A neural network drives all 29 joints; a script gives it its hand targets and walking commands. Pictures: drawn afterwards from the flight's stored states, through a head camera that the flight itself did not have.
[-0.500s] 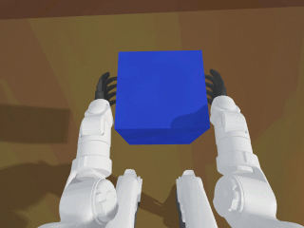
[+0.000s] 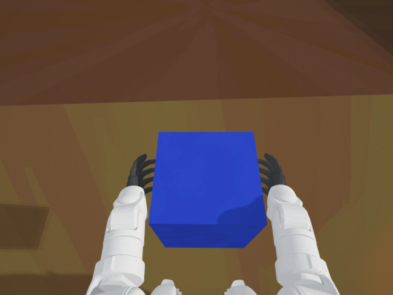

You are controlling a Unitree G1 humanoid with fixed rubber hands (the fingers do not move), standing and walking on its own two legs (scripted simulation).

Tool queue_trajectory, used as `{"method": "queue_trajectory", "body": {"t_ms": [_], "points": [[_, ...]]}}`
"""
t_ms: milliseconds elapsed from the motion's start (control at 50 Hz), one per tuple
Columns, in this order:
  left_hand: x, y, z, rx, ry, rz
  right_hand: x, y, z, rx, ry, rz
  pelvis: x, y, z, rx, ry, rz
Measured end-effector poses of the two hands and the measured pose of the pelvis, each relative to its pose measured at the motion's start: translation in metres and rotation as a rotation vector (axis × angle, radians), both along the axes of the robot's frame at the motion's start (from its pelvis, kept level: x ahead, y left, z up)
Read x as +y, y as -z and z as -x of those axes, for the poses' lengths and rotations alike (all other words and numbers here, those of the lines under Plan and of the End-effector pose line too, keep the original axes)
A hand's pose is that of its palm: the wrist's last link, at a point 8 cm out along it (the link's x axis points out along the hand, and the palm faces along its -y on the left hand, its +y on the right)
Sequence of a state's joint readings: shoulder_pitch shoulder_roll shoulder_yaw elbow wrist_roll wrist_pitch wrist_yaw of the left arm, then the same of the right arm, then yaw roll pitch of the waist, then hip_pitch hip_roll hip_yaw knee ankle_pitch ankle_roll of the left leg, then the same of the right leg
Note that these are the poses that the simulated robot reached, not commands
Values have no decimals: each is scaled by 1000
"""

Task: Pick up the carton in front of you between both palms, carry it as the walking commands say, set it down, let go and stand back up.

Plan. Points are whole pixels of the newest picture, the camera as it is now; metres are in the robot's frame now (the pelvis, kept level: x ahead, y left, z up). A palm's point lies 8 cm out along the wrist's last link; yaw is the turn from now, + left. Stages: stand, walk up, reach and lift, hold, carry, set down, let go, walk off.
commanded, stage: reach and lift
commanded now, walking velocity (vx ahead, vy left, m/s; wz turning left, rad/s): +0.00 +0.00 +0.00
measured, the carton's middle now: (205, 195) +0.37 +0.00 -0.09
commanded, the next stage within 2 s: hold in 1.32 s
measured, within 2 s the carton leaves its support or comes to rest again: neither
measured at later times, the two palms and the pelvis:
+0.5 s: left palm (120, 185) +0.31 +0.15 +0.08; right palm (296, 187) +0.31 -0.15 +0.08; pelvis +0.02 +0.00 +0.06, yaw +0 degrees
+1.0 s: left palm (120, 178) +0.32 +0.15 +0.09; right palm (297, 180) +0.32 -0.15 +0.09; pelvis +0.03 +0.00 +0.06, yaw +0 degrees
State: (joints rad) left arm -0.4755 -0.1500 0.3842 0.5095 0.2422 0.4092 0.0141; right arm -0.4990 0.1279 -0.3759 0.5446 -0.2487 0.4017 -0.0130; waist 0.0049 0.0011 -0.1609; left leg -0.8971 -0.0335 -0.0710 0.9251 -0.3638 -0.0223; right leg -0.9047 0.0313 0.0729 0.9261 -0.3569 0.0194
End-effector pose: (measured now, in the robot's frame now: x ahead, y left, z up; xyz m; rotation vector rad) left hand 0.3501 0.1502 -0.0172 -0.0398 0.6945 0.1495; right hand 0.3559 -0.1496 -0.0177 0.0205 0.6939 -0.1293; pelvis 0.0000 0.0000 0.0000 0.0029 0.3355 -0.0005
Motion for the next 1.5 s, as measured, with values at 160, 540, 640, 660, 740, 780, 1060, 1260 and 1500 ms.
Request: {"method": "queue_trajectory", "body": {"t_ms": [160,540,640,660,740,780,1060,1260,1500], "points": [[0,-48,14,-13,9,-5,0,-47,17,-13,6,1,1,-34,-15,-144,-1,2],[0,-101,37,-6,44,-25,0,-101,43,-7,-3,29,2,-59,-14,-404,1,3],[0,-102,37,-14,40,-25,-1,-102,42,-15,-2,26,1,-59,-11,-411,1,3],[0,-102,36,-16,39,-25,-1,-103,42,-16,-3,26,1,-59,-11,-411,1,3],[0,-105,34,-21,38,-26,0,-105,39,-21,-4,25,1,-60,-13,-413,0,3],[0,-106,33,-22,39,-28,0,-106,38,-22,-6,27,1,-61,-15,-414,0,3],[-1,-112,29,-16,59,-53,-1,-113,33,-17,-24,52,0,-65,-29,-423,-2,3],[0,-115,30,-15,63,-57,0,-116,35,-16,-26,55,1,-66,-33,-434,-1,3],[1,-132,40,-49,59,-56,1,-133,44,-50,-23,55,2,-68,-30,-461,1,3]]}}
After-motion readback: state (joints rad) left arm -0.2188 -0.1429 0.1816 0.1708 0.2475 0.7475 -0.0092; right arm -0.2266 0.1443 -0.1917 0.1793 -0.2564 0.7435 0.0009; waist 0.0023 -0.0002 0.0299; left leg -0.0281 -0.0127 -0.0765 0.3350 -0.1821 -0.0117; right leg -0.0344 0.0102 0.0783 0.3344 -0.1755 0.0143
